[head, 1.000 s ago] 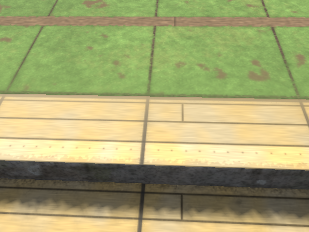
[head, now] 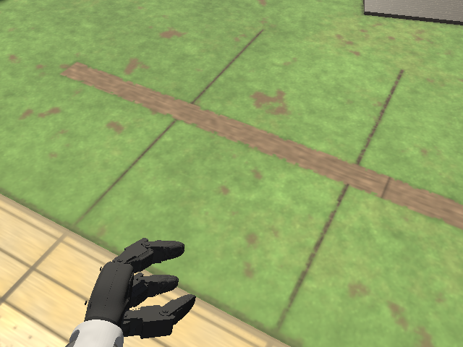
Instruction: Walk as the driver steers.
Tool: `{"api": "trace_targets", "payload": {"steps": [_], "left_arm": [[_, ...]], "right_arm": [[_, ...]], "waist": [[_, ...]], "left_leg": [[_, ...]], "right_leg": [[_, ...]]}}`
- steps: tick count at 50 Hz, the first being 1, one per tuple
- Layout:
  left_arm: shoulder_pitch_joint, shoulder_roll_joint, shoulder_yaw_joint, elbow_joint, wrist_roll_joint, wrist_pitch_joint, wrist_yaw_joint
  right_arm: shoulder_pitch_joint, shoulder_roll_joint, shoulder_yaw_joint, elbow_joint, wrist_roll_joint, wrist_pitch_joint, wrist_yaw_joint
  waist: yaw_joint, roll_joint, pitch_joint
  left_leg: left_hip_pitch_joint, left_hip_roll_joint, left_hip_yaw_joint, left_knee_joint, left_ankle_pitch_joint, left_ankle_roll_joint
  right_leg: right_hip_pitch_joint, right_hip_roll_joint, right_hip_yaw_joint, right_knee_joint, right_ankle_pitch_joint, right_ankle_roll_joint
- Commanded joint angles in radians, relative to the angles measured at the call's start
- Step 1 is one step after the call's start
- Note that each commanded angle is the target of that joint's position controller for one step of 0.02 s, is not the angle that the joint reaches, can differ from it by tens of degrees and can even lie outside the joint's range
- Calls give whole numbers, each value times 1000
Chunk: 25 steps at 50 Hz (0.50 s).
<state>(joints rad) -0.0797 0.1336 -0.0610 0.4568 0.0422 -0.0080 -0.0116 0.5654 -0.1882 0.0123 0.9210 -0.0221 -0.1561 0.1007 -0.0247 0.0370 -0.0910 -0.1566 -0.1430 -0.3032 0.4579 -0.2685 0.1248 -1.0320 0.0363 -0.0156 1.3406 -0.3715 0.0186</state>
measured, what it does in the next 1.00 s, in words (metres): climbs, turning right: right foot 0.14 m higher, then left foot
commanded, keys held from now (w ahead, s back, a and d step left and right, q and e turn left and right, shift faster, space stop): shift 0.04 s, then e+shift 0.96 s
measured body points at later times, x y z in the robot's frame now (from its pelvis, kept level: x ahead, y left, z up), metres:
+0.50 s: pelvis +0.10 +0.01 +0.08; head +0.11 +0.01 +0.53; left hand +0.23 +0.22 -0.03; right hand +0.31 -0.25 +0.02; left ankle +0.12 +0.17 -0.54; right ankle +0.14 -0.12 -0.61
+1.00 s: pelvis +0.10 +0.10 +0.05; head +0.12 +0.11 +0.50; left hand +0.34 +0.20 -0.06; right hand +0.08 -0.21 -0.03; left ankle +0.11 +0.29 -0.55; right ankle +0.10 -0.01 -0.61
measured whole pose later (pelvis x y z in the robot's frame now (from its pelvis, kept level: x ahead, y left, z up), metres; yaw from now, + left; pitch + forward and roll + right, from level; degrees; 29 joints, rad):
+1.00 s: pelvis +0.10 +0.10 +0.05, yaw -38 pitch +5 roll -2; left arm 0.26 0.18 -0.03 0.61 -0.01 -0.06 0.02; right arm 0.24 -0.28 -0.03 0.63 -0.09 -0.05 -0.01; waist 0.07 -0.01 -0.09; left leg -0.54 -0.05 -0.20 1.42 -0.26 -0.05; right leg -0.73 0.24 0.12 1.10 -0.44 -0.05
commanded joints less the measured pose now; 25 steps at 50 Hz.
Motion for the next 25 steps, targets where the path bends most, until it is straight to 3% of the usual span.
{"api": "trace_targets", "payload": {"steps": [1, 2, 3, 4, 5, 6, 7, 8, 9, 10, 12, 15, 16, 19, 22, 25], "left_arm": [[373, 212, 104, 84, -23, 5, 18], [606, 281, 122, 159, -36, -7, 31], [515, 260, 101, 107, 49, 3, -12], [377, 303, 118, 116, 48, -25, -27], [256, 229, 91, 151, 9, -52, -54], [177, 107, 64, 190, -24, -67, -48], [127, 33, 45, 223, -47, -90, -34], [76, -3, 39, 226, -60, -104, -21], [55, 33, 53, 220, -52, -112, -7], [72, 107, 77, 210, -43, -117, 11], [154, 177, 96, 224, -18, -121, 31], [270, 177, 89, 217, -24, -121, 25], [309, 181, 86, 220, -22, -115, 16], [347, 164, 72, 184, -27, -120, 11], [360, 148, 60, 155, -27, -120, 10], [361, 150, 56, 143, -27, -113, 17]], "right_arm": [[-243, -281, -103, -207, 26, -22, 4], [-110, -90, -65, -209, -31, -21, 3], [-86, -121, -91, -179, -3, 25, -1], [-139, -154, -102, -197, 16, 55, -6], [-206, -179, -98, -192, 26, 74, -34], [-185, -166, -77, -167, -13, 90, -69], [-202, -122, -41, -189, -65, 88, -89], [-220, -93, -18, -183, -82, 81, -95], [-230, -86, -12, -175, -58, 83, -85], [-279, -115, -16, -202, -39, 81, -76], [-373, -152, -17, -248, -23, 68, -70], [-448, -190, -21, -273, -48, 64, -90], [-479, -197, -24, -292, -51, 70, -104], [-513, -205, -29, -304, -54, 77, -136], [-539, -188, -28, -333, -53, 75, -147], [-545, -142, -20, -361, -51, 76, -138]], "waist": [[245, 57, -145], [203, -282, -507], [197, -435, -455], [123, -183, -113], [53, -90, -14], [8, -15, -103], [-47, 2, -91], [-77, 43, -91], [-63, 12, -99], [-30, -40, -103], [19, -68, -72], [68, -92, -74], [81, -82, -59], [109, -134, -46], [120, -147, -41], [115, -131, -42]], "left_leg": [[-163, 231, -128, 241, 1639, 10], [-394, 74, -99, 652, 928, -108], [-598, -130, -90, 1113, -59, -211], [-760, -106, -86, 1310, 41, -182], [-852, -41, -52, 1351, 68, -161], [-790, 34, -6, 1267, 103, -149], [-740, 109, 50, 1124, 67, -144], [-628, 164, 93, 1011, -40, -165], [-544, 158, 147, 1015, 0, -183], [-513, 143, 189, 1068, 27, -189], [-598, 111, 186, 1138, 25, -183], [-715, 130, 145, 1108, 41, -188], [-748, 142, 139, 1058, 12, -211], [-736, 149, 117, 1027, 23, -242], [-678, 146, 101, 925, -20, -237], [-570, 155, 106, 645, -68, -218]], "right_leg": [[702, 57, -4, -418, 190, -59], [1181, -198, 520, -527, 773, -402], [1027, -444, 1122, -859, 685, -634], [777, -364, 1090, -926, 380, -556], [614, -288, 797, -836, 166, -446], [577, -235, 627, -805, 211, -389], [490, -160, 469, -791, 251, -329], [391, -84, 351, -799, 138, -240], [332, -36, 287, -804, 153, -208], [315, -28, 279, -836, 249, -221], [400, -46, 317, -857, 325, -262], [581, -89, 422, -823, 194, -292], [615, -102, 487, -842, 97, -309], [650, -113, 581, -800, 5, -319], [636, -103, 622, -705, 55, -307], [589, -70, 650, -602, 44, -274]]}}
Next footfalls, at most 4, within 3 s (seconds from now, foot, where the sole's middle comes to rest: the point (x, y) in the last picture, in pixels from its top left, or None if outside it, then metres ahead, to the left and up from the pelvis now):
0.02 right None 0.18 -0.12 -0.64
0.54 left None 0.16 0.18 -0.67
0.78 right None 0.14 -0.03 -0.64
1.08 left None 0.14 0.24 -0.79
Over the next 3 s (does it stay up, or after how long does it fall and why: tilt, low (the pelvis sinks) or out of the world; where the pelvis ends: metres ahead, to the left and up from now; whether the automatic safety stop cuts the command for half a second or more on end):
stays up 1.05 -0.12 0.12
